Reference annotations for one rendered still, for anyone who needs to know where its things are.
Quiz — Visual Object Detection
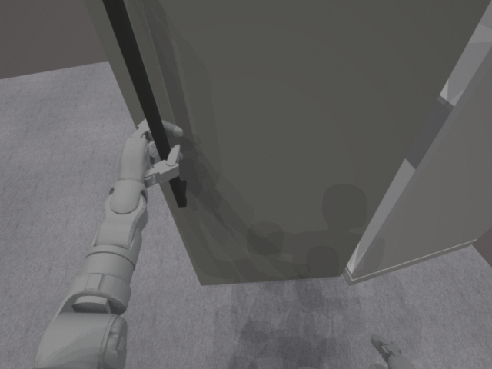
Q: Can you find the left robot upper arm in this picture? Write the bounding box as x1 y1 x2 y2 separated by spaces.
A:
33 312 128 369

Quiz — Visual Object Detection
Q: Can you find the left robot forearm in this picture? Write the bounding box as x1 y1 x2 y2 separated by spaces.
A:
34 180 148 368

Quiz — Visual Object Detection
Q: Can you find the fridge door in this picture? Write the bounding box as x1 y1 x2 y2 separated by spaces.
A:
83 0 491 286

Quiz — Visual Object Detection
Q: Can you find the right robot hand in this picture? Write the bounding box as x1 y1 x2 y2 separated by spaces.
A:
368 334 414 369

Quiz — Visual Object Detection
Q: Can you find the left robot hand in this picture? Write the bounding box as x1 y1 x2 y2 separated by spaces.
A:
118 119 183 188

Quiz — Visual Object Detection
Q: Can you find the handle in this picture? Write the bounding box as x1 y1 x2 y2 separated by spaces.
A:
102 0 187 207

